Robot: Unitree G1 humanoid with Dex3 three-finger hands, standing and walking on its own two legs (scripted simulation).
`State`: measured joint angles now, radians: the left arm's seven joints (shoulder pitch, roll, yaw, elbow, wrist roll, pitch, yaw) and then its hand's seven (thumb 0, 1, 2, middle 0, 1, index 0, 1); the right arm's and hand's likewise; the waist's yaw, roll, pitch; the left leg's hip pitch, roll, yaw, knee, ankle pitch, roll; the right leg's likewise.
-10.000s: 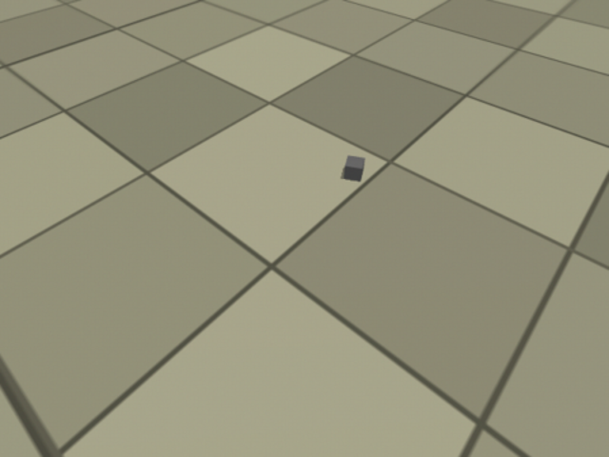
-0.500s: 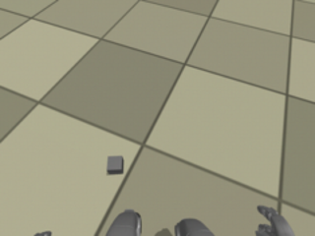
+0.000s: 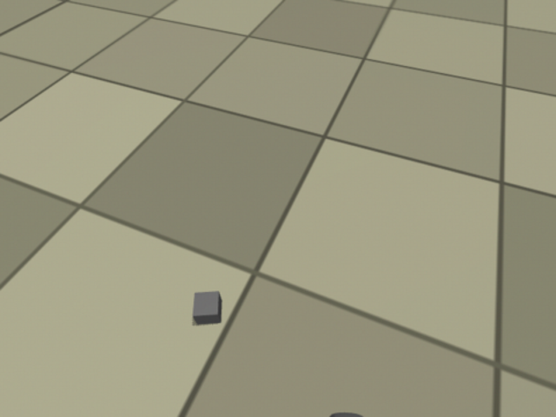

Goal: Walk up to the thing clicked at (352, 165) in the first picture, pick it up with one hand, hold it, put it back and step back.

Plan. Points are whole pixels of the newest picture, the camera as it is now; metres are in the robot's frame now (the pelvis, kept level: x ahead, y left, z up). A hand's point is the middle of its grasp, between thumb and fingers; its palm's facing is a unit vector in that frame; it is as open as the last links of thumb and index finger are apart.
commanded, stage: walk up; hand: left
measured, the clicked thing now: (207, 307) +0.56 +0.28 -0.72
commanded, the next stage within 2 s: stand in 1.06 s
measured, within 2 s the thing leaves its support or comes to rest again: neither
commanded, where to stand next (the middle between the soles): +0.14 +0.03 m, yaw +0 degrees
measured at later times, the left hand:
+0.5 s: hand out of the picture +0.07 +0.28 -0.14, palm faces +0.03 -0.91 -0.41, open 7.4 cm
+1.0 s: hand out of the picture +0.10 +0.26 -0.13, palm faces +0.02 -0.94 -0.35, open 7.4 cm
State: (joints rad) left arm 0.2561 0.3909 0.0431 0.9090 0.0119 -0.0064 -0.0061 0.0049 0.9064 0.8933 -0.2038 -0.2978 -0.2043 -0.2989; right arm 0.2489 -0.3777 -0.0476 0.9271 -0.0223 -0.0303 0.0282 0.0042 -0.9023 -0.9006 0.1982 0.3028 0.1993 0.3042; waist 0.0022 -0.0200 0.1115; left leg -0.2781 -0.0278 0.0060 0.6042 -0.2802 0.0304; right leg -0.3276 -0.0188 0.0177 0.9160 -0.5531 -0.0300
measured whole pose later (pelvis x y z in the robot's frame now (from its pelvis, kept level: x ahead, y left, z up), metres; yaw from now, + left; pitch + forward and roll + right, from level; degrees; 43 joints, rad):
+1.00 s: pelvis +0.03 +0.00 +0.02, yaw +1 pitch -2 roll +0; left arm 0.08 0.35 0.00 1.14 0.00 -0.03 -0.01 0.00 0.91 0.89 -0.20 -0.30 -0.20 -0.30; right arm 0.03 -0.36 -0.01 1.11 0.00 0.00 0.02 0.00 -0.90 -0.90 0.20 0.30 0.20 0.30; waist 0.02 0.00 0.05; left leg -0.13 0.02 0.00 0.39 -0.22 -0.02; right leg -0.18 -0.04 0.02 0.40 -0.18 0.04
